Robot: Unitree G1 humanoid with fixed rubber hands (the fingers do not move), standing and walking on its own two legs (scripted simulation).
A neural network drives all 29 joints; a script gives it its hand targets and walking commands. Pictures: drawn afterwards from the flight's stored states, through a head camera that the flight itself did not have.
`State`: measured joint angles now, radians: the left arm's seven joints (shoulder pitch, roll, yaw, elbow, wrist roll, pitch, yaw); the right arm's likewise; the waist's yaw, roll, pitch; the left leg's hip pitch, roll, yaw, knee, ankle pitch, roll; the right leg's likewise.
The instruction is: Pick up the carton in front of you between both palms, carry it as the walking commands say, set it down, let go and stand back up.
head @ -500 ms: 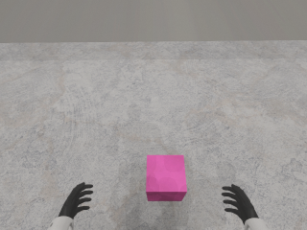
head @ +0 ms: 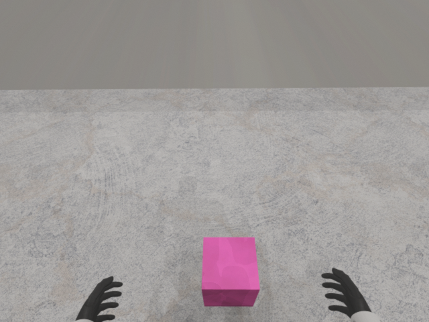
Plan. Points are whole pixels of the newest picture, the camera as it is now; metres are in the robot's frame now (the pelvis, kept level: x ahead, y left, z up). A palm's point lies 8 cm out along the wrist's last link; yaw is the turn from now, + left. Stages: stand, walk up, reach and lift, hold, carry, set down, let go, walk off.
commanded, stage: stand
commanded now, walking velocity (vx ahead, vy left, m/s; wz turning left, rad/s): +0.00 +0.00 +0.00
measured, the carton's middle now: (228, 272) +0.42 -0.04 -0.64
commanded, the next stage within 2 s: none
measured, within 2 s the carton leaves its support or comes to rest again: neither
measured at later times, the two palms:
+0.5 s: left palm (67, 318) +0.15 +0.29 -0.08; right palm (371, 316) +0.15 -0.28 -0.08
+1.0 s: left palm out of the picture +0.10 +0.31 -0.08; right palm out of the picture +0.11 -0.29 -0.09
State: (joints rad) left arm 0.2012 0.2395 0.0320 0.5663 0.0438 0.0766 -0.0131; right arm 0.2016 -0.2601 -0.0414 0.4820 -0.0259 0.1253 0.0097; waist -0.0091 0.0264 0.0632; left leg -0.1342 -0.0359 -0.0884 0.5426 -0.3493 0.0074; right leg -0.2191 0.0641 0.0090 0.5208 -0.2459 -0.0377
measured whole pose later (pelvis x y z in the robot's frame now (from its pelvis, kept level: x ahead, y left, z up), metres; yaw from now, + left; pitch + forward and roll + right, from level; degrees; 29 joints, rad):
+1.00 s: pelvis +0.01 +0.00 +0.01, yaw +1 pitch -2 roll +0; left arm 0.13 0.37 0.03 0.97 0.02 -0.01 0.02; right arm 0.22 -0.38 -0.01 0.84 -0.03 -0.01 -0.03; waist 0.01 0.02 0.01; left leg -0.08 -0.05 -0.10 0.41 -0.28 0.02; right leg -0.18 0.04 0.01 0.42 -0.20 -0.03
